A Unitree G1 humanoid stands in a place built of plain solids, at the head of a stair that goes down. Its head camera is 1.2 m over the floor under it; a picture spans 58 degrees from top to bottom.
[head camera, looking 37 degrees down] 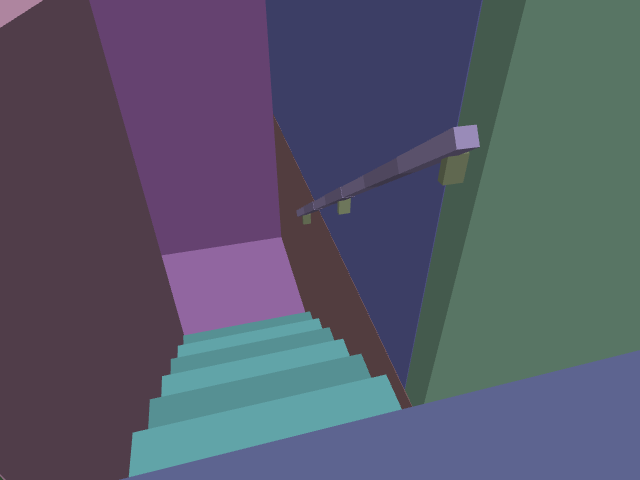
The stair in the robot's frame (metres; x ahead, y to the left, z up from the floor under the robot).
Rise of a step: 0.19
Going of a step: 0.26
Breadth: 0.91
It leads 14 degrees to the left of straight ahead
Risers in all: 7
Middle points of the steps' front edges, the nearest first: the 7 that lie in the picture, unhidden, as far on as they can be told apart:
0.64 0.13 0.00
0.89 0.19 -0.19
1.13 0.25 -0.38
1.38 0.32 -0.57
1.63 0.38 -0.76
1.88 0.45 -0.95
2.13 0.51 -1.15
